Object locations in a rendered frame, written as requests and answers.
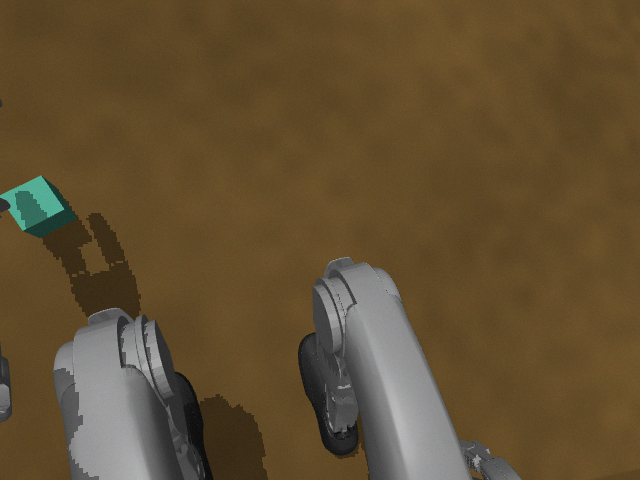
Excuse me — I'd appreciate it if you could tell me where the cube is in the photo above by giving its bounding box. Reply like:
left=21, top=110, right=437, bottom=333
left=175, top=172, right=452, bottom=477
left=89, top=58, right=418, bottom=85
left=0, top=175, right=77, bottom=238

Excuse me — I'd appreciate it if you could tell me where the left robot foot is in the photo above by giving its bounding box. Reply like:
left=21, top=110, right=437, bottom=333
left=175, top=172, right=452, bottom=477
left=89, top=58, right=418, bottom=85
left=175, top=372, right=213, bottom=480

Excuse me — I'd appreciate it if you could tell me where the right robot foot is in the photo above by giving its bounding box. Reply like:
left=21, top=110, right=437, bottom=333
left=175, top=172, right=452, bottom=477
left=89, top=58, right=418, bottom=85
left=298, top=333, right=358, bottom=456

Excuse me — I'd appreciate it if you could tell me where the right robot hand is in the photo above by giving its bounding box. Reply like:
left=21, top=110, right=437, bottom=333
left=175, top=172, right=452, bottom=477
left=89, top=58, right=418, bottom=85
left=459, top=440, right=523, bottom=480

